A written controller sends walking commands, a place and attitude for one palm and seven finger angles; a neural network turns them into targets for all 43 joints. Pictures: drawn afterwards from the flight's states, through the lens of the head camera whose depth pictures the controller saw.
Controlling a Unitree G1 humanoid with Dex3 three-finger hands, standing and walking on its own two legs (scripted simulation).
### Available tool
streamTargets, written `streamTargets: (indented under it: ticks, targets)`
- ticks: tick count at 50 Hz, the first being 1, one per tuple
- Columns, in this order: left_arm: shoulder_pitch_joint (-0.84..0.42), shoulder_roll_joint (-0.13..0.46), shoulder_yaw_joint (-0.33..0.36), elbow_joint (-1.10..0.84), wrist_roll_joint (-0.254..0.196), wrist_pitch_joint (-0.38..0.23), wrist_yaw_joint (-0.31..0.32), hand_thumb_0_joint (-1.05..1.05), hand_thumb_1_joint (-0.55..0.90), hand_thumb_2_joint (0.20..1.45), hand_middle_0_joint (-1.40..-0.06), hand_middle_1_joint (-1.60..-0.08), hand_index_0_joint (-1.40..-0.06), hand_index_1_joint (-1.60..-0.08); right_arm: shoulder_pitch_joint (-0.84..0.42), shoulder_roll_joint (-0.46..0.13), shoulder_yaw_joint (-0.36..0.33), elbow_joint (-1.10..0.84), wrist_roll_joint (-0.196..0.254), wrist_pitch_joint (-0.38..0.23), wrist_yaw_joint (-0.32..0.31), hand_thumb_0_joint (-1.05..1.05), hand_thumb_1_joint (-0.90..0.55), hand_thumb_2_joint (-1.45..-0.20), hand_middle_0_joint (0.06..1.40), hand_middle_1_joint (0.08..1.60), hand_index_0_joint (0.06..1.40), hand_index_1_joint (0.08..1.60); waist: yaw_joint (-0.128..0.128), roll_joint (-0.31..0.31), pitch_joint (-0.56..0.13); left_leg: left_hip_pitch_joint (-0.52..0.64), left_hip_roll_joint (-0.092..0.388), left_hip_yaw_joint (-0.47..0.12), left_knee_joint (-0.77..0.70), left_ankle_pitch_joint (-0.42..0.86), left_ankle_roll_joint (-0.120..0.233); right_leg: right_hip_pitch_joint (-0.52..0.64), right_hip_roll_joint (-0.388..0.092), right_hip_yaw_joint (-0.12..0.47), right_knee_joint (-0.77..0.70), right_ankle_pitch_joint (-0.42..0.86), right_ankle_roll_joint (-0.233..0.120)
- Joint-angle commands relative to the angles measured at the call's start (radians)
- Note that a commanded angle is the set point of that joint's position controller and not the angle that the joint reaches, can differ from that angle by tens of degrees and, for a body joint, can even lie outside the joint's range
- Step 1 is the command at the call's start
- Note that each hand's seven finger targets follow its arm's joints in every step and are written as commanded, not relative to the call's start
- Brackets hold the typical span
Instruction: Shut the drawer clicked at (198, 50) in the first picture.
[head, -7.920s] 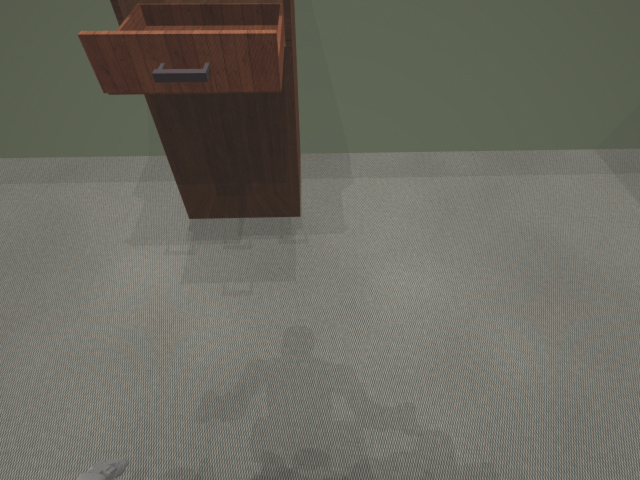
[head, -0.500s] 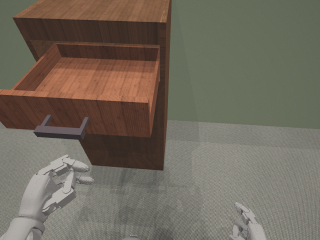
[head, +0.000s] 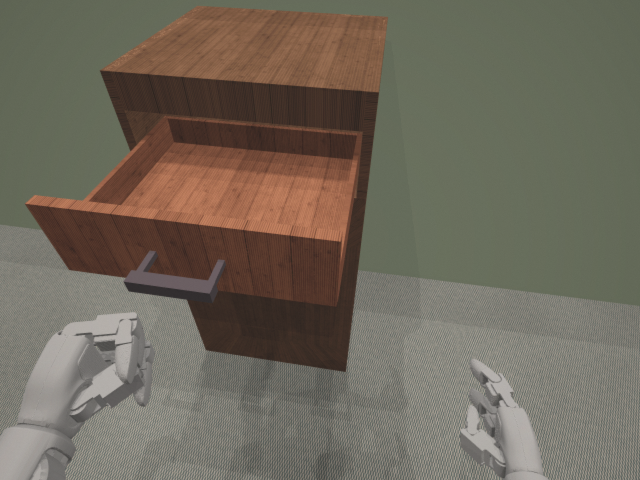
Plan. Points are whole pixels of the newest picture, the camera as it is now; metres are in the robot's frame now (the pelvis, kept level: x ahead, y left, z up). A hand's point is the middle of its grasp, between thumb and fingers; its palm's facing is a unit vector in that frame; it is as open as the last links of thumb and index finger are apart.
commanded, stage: raise the hand and make a fist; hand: left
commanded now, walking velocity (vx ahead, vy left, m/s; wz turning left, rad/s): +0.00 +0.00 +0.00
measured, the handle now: (178, 274) +0.36 +0.25 +0.06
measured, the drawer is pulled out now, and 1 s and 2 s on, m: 0.28 0.28 0.28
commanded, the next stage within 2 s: bring the fist close to the handle in 0.62 s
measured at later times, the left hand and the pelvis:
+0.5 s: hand (114, 352) +0.19 +0.22 +0.15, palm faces +0.03 -0.99 -0.11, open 3.3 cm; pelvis +0.00 -0.02 +0.01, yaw +0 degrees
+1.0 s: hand (133, 353) +0.20 +0.22 +0.13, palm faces +0.03 -1.00 -0.09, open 3.3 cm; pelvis +0.00 -0.03 +0.01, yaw +0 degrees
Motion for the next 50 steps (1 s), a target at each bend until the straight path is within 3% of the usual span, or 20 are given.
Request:
streamTargets:
  ticks: [1, 4, 6, 9, 15, 17, 18, 19, 22, 24, 26, 29, 31, 34, 36, 39, 40, 44, 48, 50]
  targets:
    - [-0.100, 0.147, 0.100, -0.252, -0.030, -0.002, -0.014, 0.000, 0.900, 0.900, -1.400, -1.600, -1.400, -1.600, -0.095, -0.129, -0.043, -0.152, 0.008, -0.052, -0.007, 0.000, -0.900, -0.900, 0.200, 0.300, 0.200, 0.300, -0.006, 0.031, -0.066, 0.200, 0.009, -0.062, -0.175, 0.197, -0.010, -0.061, 0.048, -0.023, -0.119, 0.245, -0.025]
    - [-0.152, 0.192, 0.145, -0.220, -0.036, 0.032, -0.017, 0.000, 0.900, 0.900, -1.400, -1.600, -1.400, -1.600, -0.108, -0.137, -0.032, -0.137, 0.011, -0.046, -0.015, 0.000, -0.900, -0.900, 0.200, 0.300, 0.200, 0.300, -0.005, 0.060, -0.013, 0.201, 0.008, -0.064, -0.198, 0.152, -0.011, -0.062, 0.052, -0.017, -0.154, 0.197, -0.028]
    - [-0.193, 0.178, 0.125, -0.253, -0.040, 0.040, -0.021, 0.000, 0.900, 0.900, -1.400, -1.600, -1.400, -1.600, -0.109, -0.132, -0.027, -0.144, 0.012, -0.050, -0.018, 0.000, -0.900, -0.900, 0.200, 0.300, 0.200, 0.300, -0.011, 0.044, -0.023, 0.222, 0.009, -0.069, -0.216, 0.133, -0.011, -0.056, 0.049, -0.020, -0.167, 0.174, -0.026]
    - [-0.219, 0.237, 0.187, -0.235, -0.050, 0.060, -0.025, 0.000, 0.900, 0.900, -1.400, -1.600, -1.400, -1.600, -0.123, -0.140, -0.023, -0.132, 0.013, -0.058, -0.026, 0.000, -0.900, -0.900, 0.200, 0.300, 0.200, 0.300, -0.001, 0.055, -0.035, 0.239, 0.004, -0.065, -0.224, 0.125, -0.007, -0.033, 0.047, -0.008, -0.193, 0.164, -0.026]
    - [-0.212, 0.238, 0.215, -0.100, -0.081, 0.109, -0.069, 0.000, 0.900, 0.900, -1.400, -1.600, -1.400, -1.600, -0.127, -0.147, -0.023, -0.117, 0.022, -0.062, -0.035, 0.000, -0.900, -0.900, 0.200, 0.300, 0.200, 0.300, 0.001, -0.004, -0.003, 0.231, -0.002, -0.056, -0.236, 0.116, -0.006, -0.030, 0.043, 0.007, -0.230, 0.160, -0.019]
    - [-0.212, 0.259, 0.233, -0.107, -0.086, 0.108, -0.081, 0.000, 0.900, 0.900, -1.400, -1.600, -1.400, -1.600, -0.132, -0.150, -0.025, -0.125, 0.023, -0.067, -0.034, 0.000, -0.900, -0.900, 0.200, 0.300, 0.200, 0.300, 0.004, -0.016, -0.012, 0.230, -0.003, -0.052, -0.231, 0.130, -0.004, -0.020, 0.038, 0.012, -0.230, 0.173, -0.016]
    - [-0.219, 0.257, 0.230, -0.118, -0.087, 0.105, -0.087, 0.000, 0.900, 0.900, -1.400, -1.600, -1.400, -1.600, -0.136, -0.148, -0.025, -0.128, 0.023, -0.070, -0.033, 0.000, -0.900, -0.900, 0.200, 0.300, 0.200, 0.300, 0.004, 0.017, -0.021, 0.237, -0.006, -0.047, -0.225, 0.134, -0.002, -0.021, 0.035, 0.023, -0.231, 0.177, -0.016]
    - [-0.217, 0.280, 0.256, -0.113, -0.085, 0.096, -0.081, 0.000, 0.900, 0.900, -1.400, -1.600, -1.400, -1.600, -0.133, -0.152, -0.027, -0.117, 0.021, -0.070, -0.034, 0.000, -0.900, -0.900, 0.200, 0.300, 0.200, 0.300, 0.005, 0.012, -0.006, 0.231, -0.004, -0.044, -0.219, 0.134, -0.002, -0.020, 0.035, 0.028, -0.240, 0.173, -0.015]
    - [-0.260, 0.274, 0.240, -0.149, -0.089, 0.061, -0.082, 0.000, 0.900, 0.900, -1.400, -1.600, -1.400, -1.600, -0.124, -0.149, -0.029, -0.119, 0.020, -0.086, -0.035, 0.000, -0.900, -0.900, 0.200, 0.300, 0.200, 0.300, -0.005, 0.041, -0.025, 0.250, -0.004, -0.041, -0.218, 0.132, -0.001, -0.019, 0.032, 0.032, -0.240, 0.162, -0.014]
    - [-0.221, 0.302, 0.282, -0.138, -0.087, 0.041, -0.070, 0.000, 0.900, 0.900, -1.400, -1.600, -1.400, -1.600, -0.122, -0.153, -0.033, -0.106, 0.014, -0.097, -0.035, 0.000, -0.900, -0.900, 0.200, 0.300, 0.200, 0.300, 0.006, 0.029, -0.021, 0.242, -0.003, -0.042, -0.209, 0.151, 0.000, -0.007, 0.028, 0.042, -0.244, 0.188, -0.014]
    - [-0.215, 0.275, 0.255, -0.149, -0.086, 0.032, -0.074, 0.000, 0.900, 0.900, -1.400, -1.600, -1.400, -1.600, -0.117, -0.150, -0.035, -0.111, 0.017, -0.104, -0.033, 0.000, -0.900, -0.900, 0.200, 0.300, 0.200, 0.300, 0.003, 0.050, -0.030, 0.252, -0.005, -0.035, -0.214, 0.158, -0.002, -0.005, 0.027, 0.037, -0.236, 0.203, -0.013]
    - [-0.168, 0.306, 0.306, -0.096, -0.086, 0.034, -0.067, 0.000, 0.900, 0.900, -1.400, -1.600, -1.400, -1.600, -0.117, -0.155, -0.041, -0.096, 0.017, -0.108, -0.035, 0.000, -0.900, -0.900, 0.200, 0.300, 0.200, 0.300, 0.013, 0.013, -0.007, 0.233, -0.001, -0.035, -0.205, 0.168, -0.002, -0.004, 0.021, 0.055, -0.247, 0.225, -0.008]
    - [-0.178, 0.284, 0.280, -0.110, -0.093, 0.035, -0.083, 0.000, 0.900, 0.900, -1.400, -1.600, -1.400, -1.600, -0.113, -0.154, -0.041, -0.107, 0.023, -0.106, -0.036, 0.000, -0.900, -0.900, 0.200, 0.300, 0.200, 0.300, 0.005, 0.020, -0.015, 0.239, -0.004, -0.029, -0.203, 0.172, -0.003, -0.009, 0.018, 0.059, -0.242, 0.239, -0.003]
    - [-0.182, 0.298, 0.300, -0.091, -0.098, 0.032, -0.087, 0.000, 0.900, 0.900, -1.400, -1.600, -1.400, -1.600, -0.118, -0.157, -0.040, -0.095, 0.023, -0.110, -0.040, 0.000, -0.900, -0.900, 0.200, 0.300, 0.200, 0.300, 0.004, 0.020, 0.011, 0.234, -0.001, -0.030, -0.197, 0.164, -0.002, -0.017, 0.019, 0.070, -0.253, 0.226, 0.001]
    - [-0.206, 0.262, 0.253, -0.127, -0.103, 0.025, -0.099, 0.000, 0.900, 0.900, -1.400, -1.600, -1.400, -1.600, -0.112, -0.155, -0.039, -0.105, 0.023, -0.118, -0.039, 0.000, -0.900, -0.900, 0.200, 0.300, 0.200, 0.300, -0.004, 0.030, -0.011, 0.253, -0.005, -0.031, -0.202, 0.170, 0.000, -0.016, 0.022, 0.054, -0.239, 0.241, -0.001]
    - [-0.220, 0.268, 0.259, -0.030, -0.098, 0.018, -0.102, 0.000, 0.900, 0.900, -1.400, -1.600, -1.400, -1.600, -0.098, -0.165, -0.044, -0.074, 0.019, -0.118, -0.043, 0.000, -0.900, -0.900, 0.200, 0.300, 0.200, 0.300, -0.013, -0.037, 0.029, 0.226, -0.004, -0.035, -0.188, 0.156, 0.003, -0.042, 0.023, 0.068, -0.249, 0.227, 0.007]
    - [-0.219, 0.240, 0.229, -0.022, -0.096, 0.014, -0.110, 0.000, 0.900, 0.900, -1.400, -1.600, -1.400, -1.600, -0.091, -0.162, -0.046, -0.078, 0.017, -0.116, -0.041, 0.000, -0.900, -0.900, 0.200, 0.300, 0.200, 0.300, -0.018, -0.029, 0.027, 0.231, -0.007, -0.032, -0.188, 0.163, 0.004, -0.051, 0.022, 0.068, -0.242, 0.245, 0.008]
    - [-0.261, 0.295, 0.269, 0.008, -0.080, -0.006, -0.108, 0.000, 0.900, 0.900, -1.400, -1.600, -1.400, -1.600, -0.091, -0.168, -0.049, -0.068, 0.011, -0.107, -0.043, 0.000, -0.900, -0.900, 0.200, 0.300, 0.200, 0.300, -0.016, -0.024, 0.004, 0.217, -0.006, -0.029, -0.169, 0.177, 0.005, -0.040, 0.013, 0.078, -0.230, 0.260, 0.010]
    - [-0.331, 0.271, 0.230, 0.012, -0.074, -0.044, -0.113, 0.000, 0.900, 0.900, -1.400, -1.600, -1.400, -1.600, -0.090, -0.161, -0.048, -0.072, 0.007, -0.098, -0.044, 0.000, -0.900, -0.900, 0.200, 0.300, 0.200, 0.300, -0.028, 0.024, -0.025, 0.231, -0.010, -0.024, -0.170, 0.178, 0.005, -0.043, 0.015, 0.056, -0.207, 0.254, 0.002]
    - [-0.322, 0.239, 0.204, 0.033, -0.072, -0.057, -0.109, 0.000, 0.900, 0.900, -1.400, -1.600, -1.400, -1.600, -0.085, -0.161, -0.052, -0.069, 0.001, -0.095, -0.042, 0.000, -0.900, -0.900, 0.200, 0.300, 0.200, 0.300, -0.030, -0.004, -0.026, 0.225, -0.010, -0.024, -0.161, 0.184, 0.008, -0.050, 0.015, 0.058, -0.203, 0.266, 0.003]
